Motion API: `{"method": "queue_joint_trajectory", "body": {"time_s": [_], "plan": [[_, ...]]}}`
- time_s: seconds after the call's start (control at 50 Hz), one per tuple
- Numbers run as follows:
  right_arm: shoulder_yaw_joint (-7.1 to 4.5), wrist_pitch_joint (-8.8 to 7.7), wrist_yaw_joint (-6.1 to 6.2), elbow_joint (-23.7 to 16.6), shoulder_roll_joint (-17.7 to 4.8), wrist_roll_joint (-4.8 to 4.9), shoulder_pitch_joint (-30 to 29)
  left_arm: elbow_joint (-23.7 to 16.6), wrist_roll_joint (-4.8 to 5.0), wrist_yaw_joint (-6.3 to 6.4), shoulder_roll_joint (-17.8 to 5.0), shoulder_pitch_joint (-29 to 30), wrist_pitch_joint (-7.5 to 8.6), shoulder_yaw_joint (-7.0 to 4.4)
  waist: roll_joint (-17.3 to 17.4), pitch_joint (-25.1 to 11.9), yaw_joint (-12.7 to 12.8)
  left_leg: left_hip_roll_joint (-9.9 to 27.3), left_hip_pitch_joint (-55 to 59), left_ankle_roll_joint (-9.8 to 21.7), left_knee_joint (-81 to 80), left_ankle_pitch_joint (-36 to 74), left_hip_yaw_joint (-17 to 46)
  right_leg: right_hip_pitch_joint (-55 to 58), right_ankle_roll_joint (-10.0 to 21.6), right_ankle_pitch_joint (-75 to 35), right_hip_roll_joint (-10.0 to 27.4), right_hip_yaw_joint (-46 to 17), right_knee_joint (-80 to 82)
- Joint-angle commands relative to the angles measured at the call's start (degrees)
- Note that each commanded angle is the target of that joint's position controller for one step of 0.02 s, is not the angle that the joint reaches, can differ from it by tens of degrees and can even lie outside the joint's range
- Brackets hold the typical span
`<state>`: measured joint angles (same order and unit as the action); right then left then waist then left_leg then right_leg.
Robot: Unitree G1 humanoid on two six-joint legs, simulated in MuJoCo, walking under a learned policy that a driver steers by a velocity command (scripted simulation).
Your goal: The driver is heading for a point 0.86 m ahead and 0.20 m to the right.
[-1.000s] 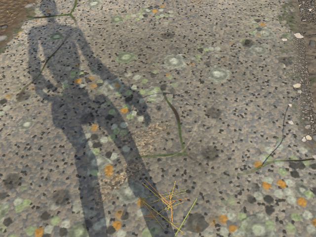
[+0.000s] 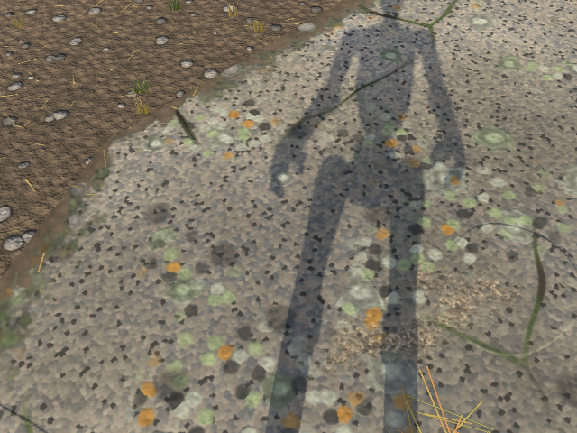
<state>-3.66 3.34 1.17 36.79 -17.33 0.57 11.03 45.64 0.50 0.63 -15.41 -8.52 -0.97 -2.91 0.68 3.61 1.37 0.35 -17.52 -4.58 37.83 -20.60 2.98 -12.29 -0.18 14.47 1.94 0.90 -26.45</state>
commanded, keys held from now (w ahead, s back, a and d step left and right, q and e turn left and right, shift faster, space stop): no key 0.22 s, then e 0.44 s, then w+e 0.32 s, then w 0.02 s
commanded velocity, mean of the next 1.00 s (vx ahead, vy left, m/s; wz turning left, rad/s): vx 0.08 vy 0.00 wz -0.28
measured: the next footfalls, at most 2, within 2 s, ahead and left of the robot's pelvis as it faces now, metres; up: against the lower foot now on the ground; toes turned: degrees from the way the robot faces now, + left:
left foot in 0.04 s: +0.03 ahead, +0.14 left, +0.00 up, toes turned -2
right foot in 0.62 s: +0.02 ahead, -0.11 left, +0.00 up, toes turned -12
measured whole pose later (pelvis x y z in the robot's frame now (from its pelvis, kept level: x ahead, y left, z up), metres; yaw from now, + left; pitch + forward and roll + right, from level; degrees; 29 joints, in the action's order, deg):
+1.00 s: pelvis +0.05 -0.05 +0.01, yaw -22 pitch +2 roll +4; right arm -5.9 -4.0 0.8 42.4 -18.8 0.4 5.5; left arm 45.7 1.0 1.3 -16.3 -20.3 2.2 -2.6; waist 1.6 0.4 3.1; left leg 1.6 -31.2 -4.6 38.9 -4.0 6.6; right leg -4.8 5.4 12.1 -3.5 -9.5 -15.8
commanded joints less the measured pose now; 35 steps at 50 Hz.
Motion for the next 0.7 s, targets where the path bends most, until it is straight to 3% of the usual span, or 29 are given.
{"method": "queue_joint_trajectory", "body": {"time_s": [0.02,0.04,0.06,0.08,0.1,0.14,0.22,0.26,0.3,0.38,0.44,0.48,0.56,0.6,0.62,0.64,0.66,0.68,0.7], "plan": [[-1.35,-1.01,-0.03,-2.6,-5.3,-0.4,2.2,-1.6,0.98,-0.17,-9.4,-0.2,0.82,-1.69,-8.8,-6.1,-1.6,-1.2,10.7,3.0,-20.1,14.2,-2.7,1.9,8.6,-21.4,9.8,-8.5,2.8],[-1.67,-0.97,0.4,-3.1,-8.0,-0.69,2.6,-1.3,-0.35,-0.55,-7.5,-2.2,1.59,-0.86,-3.5,-8.5,-0.6,4.5,18.3,4.9,-19.0,25.8,4.2,-2.4,4.1,-14.4,7.6,-6.4,-0.1],[-2.07,-0.68,0.84,-3.9,-11.5,-1.44,0.3,-1.6,-2.24,-1.06,-4.5,-4.4,2.51,0.08,8.5,-9.5,2.8,12.2,18.6,10.0,-15.6,35.4,11.9,-6.3,-0.5,0.6,1.9,-0.9,-3.2],[-0.75,-1.2,0.1,-3.9,-6.5,-1.96,-1.7,-1.6,-2.07,-0.67,-5.1,-1.3,2.47,0.22,8.7,-9.6,0.8,12.8,11.2,13.6,-16.1,27.7,12.1,-1.2,-2.4,3.6,2.1,-1.6,-0.6],[-0.19,-1.83,-0.54,-3.8,-4.5,-2.05,-3.2,-1.6,-1.84,-0.55,-6.7,0.7,2.31,-0.01,6.6,-7.9,0.5,9.3,10.1,12.2,-16.4,19.8,9.9,0.1,-3.1,-1.1,1.8,-1.2,0.4],[-0.31,-2.68,-0.87,-2.7,-5.4,-2.23,-2.0,-0.5,-1.51,-0.1,-7.9,1.4,1.83,-0.31,6.7,-5.7,-0.8,6.2,8.7,9.3,-16.8,15.8,7.9,0.1,-3.4,-5.0,1.5,-0.7,0.2],[0.19,-3.23,-0.67,-1.3,-4.6,-1.76,-0.9,1.5,-1.22,0.11,-7.6,-0.4,1.54,-0.13,4.8,-4.2,-0.5,5.2,7.6,8.4,-16.4,17.5,7.0,1.6,-3.2,-7.0,2.0,-1.2,1.9],[0.31,-3.25,-0.47,-0.9,-4.0,-2.04,-1.3,2.9,-0.86,0.03,-7.3,-1.0,1.45,0.03,3.3,-4.0,-0.6,4.5,8.6,7.7,-16.2,16.2,5.2,1.0,-3.1,-7.8,2.3,-1.6,2.6],[-0.32,-3.07,-0.01,-0.7,-5.6,-1.94,-1.4,3.0,-0.37,0.15,-8.4,0.3,1.33,-0.23,2.5,-3.2,-1.2,4.4,9.8,7.7,-15.8,16.4,4.4,-1.6,-2.9,-8.0,1.8,-1.8,1.3],[-1.85,-2.12,1.27,-0.2,-8.3,-1.35,0.4,1.9,0.26,0.41,-9.0,1.1,0.94,-0.76,4.7,-3.6,-1.7,9.7,11.5,11.8,-16.8,18.9,6.7,-7.7,-3.0,-4.4,0.3,-1.1,-6.6],[-2.23,-2.13,1.85,-0.9,-8.2,-1.7,-0.5,1.0,0.5,-0.09,-8.4,0.4,0.12,-1.27,9.0,-4.2,-2.2,17.4,10.1,17.9,-18.2,24.7,10.8,-12.7,-2.5,15.3,0.7,-1.2,-22.8],[-2.33,-2.75,1.86,-0.9,-8.1,-1.43,-2.2,0.2,1.04,-0.63,-7.6,0.5,-0.62,-1.53,6.7,-3.5,-1.5,20.1,9.9,19.6,-18.1,31.0,9.8,-15.8,-2.1,20.2,2.7,-2.6,-28.5],[-2.92,-2.61,1.77,-0.7,-9.1,-0.03,-7.0,0.3,0.82,-1.76,-7.8,-2.8,-1.2,-1.76,6.6,-6.3,0.4,16.9,8.5,15.6,-13.5,33.9,1.6,-7.0,-1.5,8.7,1.4,1.5,-17.0],[-2.75,-2.09,1.82,0.6,-7.9,1.0,-5.9,1.0,0.66,-2.29,-8.4,-6.8,-1.12,-2.46,4.8,-7.4,2.0,13.4,5.7,11.1,-5.4,25.4,-3.4,1.5,0.6,-3.1,-1.9,3.4,-3.3],[-2.23,-2.1,1.55,1.6,-5.8,-0.16,-1.4,0.2,0.41,-1.73,-12.8,-7.1,-0.9,-3.75,-6.4,-6.5,0.4,8.5,-2.6,5.7,6.9,9.9,-9.0,7.7,3.8,-18.8,3.2,-7.5,3.5],[-1.03,-2.09,1.84,-1.9,-2.7,-2.83,-4.2,-2.3,-0.65,-1.24,-20.5,-6.4,-0.17,-4.94,-20.0,-5.5,-0.5,-1.5,-18.7,0.3,21.7,-20.2,-8.5,10.6,15.4,-37.8,19.3,-32.9,7.1],[-1.67,-2.24,2.38,-2.0,-5.2,-1.44,-6.8,-3.0,-2.79,-1.83,-18.1,-8.6,1.22,-4.05,-11.5,-11.0,3.0,-1.6,-17.6,0.9,31.1,-22.4,1.3,9.5,21.3,-33.5,21.5,-35.4,8.3],[-2.21,-2.35,2.27,-1.8,-6.8,-0.13,-6.0,-2.9,-1.94,-1.89,-16.6,-7.1,2.39,-3.84,-8.4,-9.2,1.4,-0.1,-20.3,2.0,32.6,-16.8,2.4,9.8,19.8,-18.4,18.5,-31.5,9.4],[-2.82,-2.73,2.07,-0.8,-8.0,-0.03,-5.4,-2.7,-0.02,-1.62,-14.7,-5.7,2.87,-3.62,-5.5,-6.9,0.4,1.9,-22.8,3.0,29.6,-10.0,2.6,10.1,16.0,0.5,14.8,-28.7,10.8]]}}
Keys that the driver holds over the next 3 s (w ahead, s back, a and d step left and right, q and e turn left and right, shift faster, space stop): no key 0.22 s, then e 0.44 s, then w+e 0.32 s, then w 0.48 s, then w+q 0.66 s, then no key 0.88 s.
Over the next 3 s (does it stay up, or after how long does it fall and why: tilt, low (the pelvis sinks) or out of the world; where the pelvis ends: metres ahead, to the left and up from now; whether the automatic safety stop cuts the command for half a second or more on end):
stays up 0.84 -0.28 0.00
